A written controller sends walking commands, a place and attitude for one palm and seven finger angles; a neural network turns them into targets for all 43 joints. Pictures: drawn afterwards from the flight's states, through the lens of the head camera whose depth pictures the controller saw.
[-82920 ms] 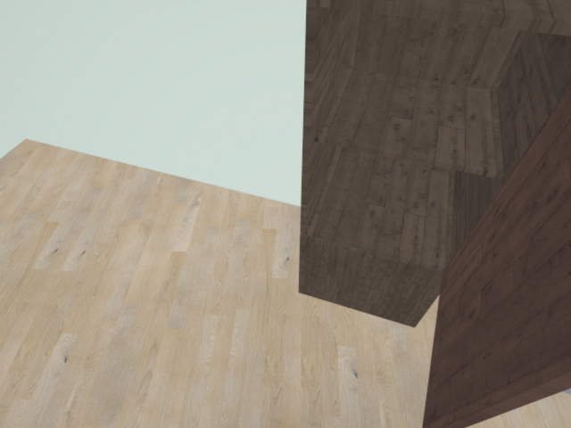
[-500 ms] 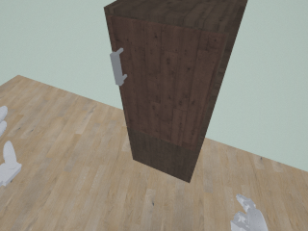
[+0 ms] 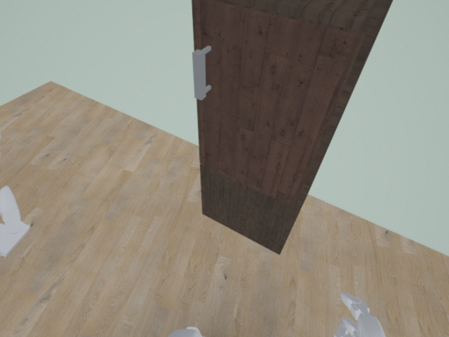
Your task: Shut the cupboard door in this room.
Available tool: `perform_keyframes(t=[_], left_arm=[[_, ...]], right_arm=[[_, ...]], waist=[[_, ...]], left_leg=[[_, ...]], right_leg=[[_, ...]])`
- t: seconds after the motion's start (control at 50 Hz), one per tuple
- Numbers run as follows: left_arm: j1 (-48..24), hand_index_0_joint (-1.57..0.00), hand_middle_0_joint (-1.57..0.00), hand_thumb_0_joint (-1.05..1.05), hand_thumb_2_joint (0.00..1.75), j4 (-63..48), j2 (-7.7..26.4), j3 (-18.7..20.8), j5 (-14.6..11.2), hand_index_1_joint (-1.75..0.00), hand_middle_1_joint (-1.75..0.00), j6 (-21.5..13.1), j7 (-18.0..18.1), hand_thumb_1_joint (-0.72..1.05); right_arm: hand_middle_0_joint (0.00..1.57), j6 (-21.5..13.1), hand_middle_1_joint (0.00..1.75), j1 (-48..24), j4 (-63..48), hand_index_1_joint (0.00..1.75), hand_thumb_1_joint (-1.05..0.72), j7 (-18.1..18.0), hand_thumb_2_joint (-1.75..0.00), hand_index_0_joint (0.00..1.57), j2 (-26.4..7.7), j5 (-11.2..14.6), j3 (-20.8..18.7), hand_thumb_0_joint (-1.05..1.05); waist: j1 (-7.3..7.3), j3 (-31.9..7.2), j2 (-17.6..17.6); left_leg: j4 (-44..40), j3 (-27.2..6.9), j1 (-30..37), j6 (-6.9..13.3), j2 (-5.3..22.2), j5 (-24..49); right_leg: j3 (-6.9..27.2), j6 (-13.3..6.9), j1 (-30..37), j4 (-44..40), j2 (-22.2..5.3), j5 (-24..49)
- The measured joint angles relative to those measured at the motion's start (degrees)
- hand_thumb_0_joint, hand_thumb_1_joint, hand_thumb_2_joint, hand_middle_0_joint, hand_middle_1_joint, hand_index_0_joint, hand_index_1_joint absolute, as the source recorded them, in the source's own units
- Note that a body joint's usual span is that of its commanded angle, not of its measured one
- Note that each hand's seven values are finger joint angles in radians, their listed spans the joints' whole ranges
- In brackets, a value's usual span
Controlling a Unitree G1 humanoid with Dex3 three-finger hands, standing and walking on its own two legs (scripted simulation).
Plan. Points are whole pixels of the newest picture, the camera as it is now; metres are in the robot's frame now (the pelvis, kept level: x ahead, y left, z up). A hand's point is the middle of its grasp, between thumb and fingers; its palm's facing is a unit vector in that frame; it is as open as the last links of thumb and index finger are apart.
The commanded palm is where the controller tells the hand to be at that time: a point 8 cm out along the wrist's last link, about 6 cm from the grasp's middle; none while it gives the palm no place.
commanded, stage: step back with the hand held close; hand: left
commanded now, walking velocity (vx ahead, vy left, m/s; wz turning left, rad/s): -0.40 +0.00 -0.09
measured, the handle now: (203, 72) +0.75 +0.11 +0.09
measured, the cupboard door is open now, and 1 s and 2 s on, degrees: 0 0 0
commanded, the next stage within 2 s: stop stepping back and stand still in 0.36 s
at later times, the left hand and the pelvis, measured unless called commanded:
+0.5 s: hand (37, 284) +0.14 +0.22 +0.18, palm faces +0.23 -0.85 -0.47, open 7.4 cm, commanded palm +0.05 +0.28 +0.19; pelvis -0.12 +0.00 +0.00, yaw -6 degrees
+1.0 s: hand out of the picture +0.07 +0.22 +0.18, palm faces +0.18 -0.88 -0.44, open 7.4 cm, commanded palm +0.00 +0.30 +0.19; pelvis -0.17 +0.01 +0.01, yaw -5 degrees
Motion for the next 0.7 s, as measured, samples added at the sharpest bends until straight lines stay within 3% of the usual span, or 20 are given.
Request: perform_keyframes(t=[0.06, 0.1, 0.16, 0.24, 0.34, 0.4, 0.44, 0.46, 0.52, 0.56, 0.6, 0.66, 0.7], left_arm=[[-0.8, -0.22, -0.21, 0.01, 0.89, -0.5, 0.1, -1.4, -0.2, -0.30, -0.31, 0.3, 0.4, 0.89], [-1.5, -0.22, -0.21, 0.01, 0.89, -1.0, 0.8, -1.4, -0.3, -0.30, -0.31, 0.4, 0.3, 0.89], [-1.2, -0.22, -0.21, 0.01, 0.89, -1.0, 2.3, 0.6, 0.1, -0.30, -0.31, -0.2, -0.2, 0.88], [0.4, -0.22, -0.21, 0.01, 0.89, -1.1, 3.1, 3.2, -0.1, -0.30, -0.31, -0.1, -0.9, 0.88], [1.5, -0.22, -0.21, 0.01, 0.89, -4.0, 1.2, 3.3, -2.0, -0.30, -0.31, -0.5, -0.4, 0.89], [-1.2, -0.21, -0.20, 0.01, 0.89, -4.2, 0.8, 1.4, -2.4, -0.30, -0.31, -0.7, -0.8, 0.89], [-3.1, -0.21, -0.20, 0.01, 0.89, -4.3, 2.0, 1.0, -2.4, -0.30, -0.31, -0.7, -1.5, 0.89], [-3.9, -0.21, -0.20, 0.01, 0.89, -4.3, 2.7, 0.8, -2.4, -0.30, -0.31, -0.7, -1.9, 0.89], [-3.7, -0.21, -0.21, 0.01, 0.89, -5.0, 4.4, -0.2, -2.5, -0.30, -0.31, -0.3, -3.7, 0.89], [0.7, -0.22, -0.21, 0.01, 0.89, -6.8, 6.6, 0.7, -3.2, -0.30, -0.31, -0.1, -4.2, 0.89], [7.0, -0.22, -0.21, 0.01, 0.89, -8.4, 8.6, 3.0, -3.8, -0.30, -0.31, -0.1, -4.1, 0.88], [12.1, -0.23, -0.22, 0.01, 0.89, -6.9, 8.5, 4.7, -3.3, -0.30, -0.31, 0.8, -2.8, 0.88], [8.9, -0.23, -0.22, 0.01, 0.89, -2.3, 6.1, 3.6, -2.6, -0.30, -0.31, 1.0, -1.7, 0.88]], right_arm=[[0.20, 0.6, 0.30, -0.5, 0.7, 0.30, -0.90, 0.0, -0.90, 0.20, 0.2, 0.2, 0.1, 0.01], [0.20, 0.7, 0.30, -0.9, 0.3, 0.30, -0.90, -0.4, -0.90, 0.20, 0.4, 0.3, 0.3, 0.01], [0.20, 0.0, 0.30, -1.8, -0.5, 0.30, -0.90, -0.9, -0.90, 0.20, 1.0, 0.1, 0.1, 0.01], [0.20, -1.6, 0.30, -1.1, -0.1, 0.30, -0.90, -0.3, -0.90, 0.20, 2.4, -0.6, -0.1, 0.01], [0.20, -4.3, 0.30, -2.1, 1.5, 0.30, -0.90, 0.7, -0.90, 0.20, 4.0, -1.1, 1.0, 0.01], [0.20, -5.5, 0.30, -5.2, 2.0, 0.30, -0.90, 1.1, -0.90, 0.20, 4.3, -1.6, 1.6, 0.01], [0.20, -5.5, 0.30, -7.9, 1.6, 0.30, -0.90, 1.5, -0.90, 0.20, 4.5, -1.6, 1.8, 0.01], [0.20, -5.3, 0.30, -9.1, 1.3, 0.30, -0.90, 1.6, -0.90, 0.20, 4.5, -1.5, 1.9, 0.01], [0.21, -3.8, 0.30, -9.9, 0.6, 0.30, -0.90, 1.7, -0.90, 0.20, 3.7, -0.8, 1.5, 0.01], [0.20, -2.3, 0.30, -7.1, 0.1, 0.30, -0.90, 1.4, -0.90, 0.20, 3.7, 0.3, 1.5, 0.01], [0.20, -0.7, 0.30, -2.7, 0.0, 0.30, -0.90, 0.7, -0.90, 0.20, 3.4, 0.8, 1.8, 0.01], [0.20, 0.9, 0.30, 4.2, 0.9, 0.30, -0.90, -0.7, -0.90, 0.20, 0.8, 0.6, 1.0, 0.01], [0.20, 0.9, 0.30, 7.5, 2.7, 0.30, -0.90, -1.6, -0.90, 0.20, -1.6, 0.7, -0.1, 0.01]], waist=[[-0.66, -0.6, -1.2], [-1.25, 0.1, -1.9], [-1.76, 1.4, -1.5], [-1.35, -0.8, 0.0], [1.01, -4.0, -1.4], [1.55, -2.8, -1.8], [1.44, -0.8, -2.3], [1.09, 0.4, -2.1], [-1.29, 3.2, 1.7], [-2.73, 2.5, 1.2], [-3.12, -0.5, -0.7], [-2.39, -7.2, -0.6], [-1.63, -9.9, 0.8]], left_leg=[[-1.3, -0.4, 1.5, -0.2, 0.1, 1.4], [-3.8, 0.1, 1.5, 1.1, 0.1, 8.3], [-3.8, 0.1, 0.5, 3.2, 1.1, 11.8], [-6.2, -0.8, -1.2, 3.1, 3.0, 13.1], [-13.0, 1.7, -3.3, 2.4, 4.6, 18.2], [-17.1, 3.2, -4.4, 1.9, 5.6, 22.5], [-18.3, 4.5, -5.3, 1.5, 6.2, 24.9], [-18.3, 4.8, -5.8, 1.3, 6.6, 25.9], [-18.9, 2.4, -5.5, 0.7, 8.7, 28.5], [-15.9, 1.0, -4.9, -0.1, 7.6, 23.4], [-9.9, 0.4, -3.6, -1.0, 5.6, 15.7], [-2.7, -0.2, -0.3, -1.8, 3.4, 9.7], [-0.4, -0.4, 2.0, -1.2, 2.7, 7.2]], right_leg=[[-0.1, 0.6, -0.9, -0.4, -0.8, 0.8], [-0.4, 1.0, -1.4, -0.6, -1.1, 1.3], [1.0, 1.4, -3.1, 5.7, 1.0, -3.4], [1.2, 1.5, 0.5, 16.2, 3.8, -9.8], [0.9, 1.1, 11.1, 6.4, 2.4, -16.5], [0.7, 0.9, 15.6, -4.1, 2.2, -13.7], [0.4, 0.8, 17.3, -9.8, 1.8, -9.2], [0.5, 0.4, 17.7, -11.3, 2.0, -11.0], [-0.9, -1.1, 17.5, -9.8, 5.1, -12.2], [-1.3, -1.6, 18.2, -7.4, 4.8, -12.6], [-0.6, -1.8, 18.9, -5.1, 3.4, -14.3], [0.5, -1.8, 20.2, -4.1, 2.2, -15.9], [0.3, -1.1, 21.2, -4.3, 1.7, -16.3]])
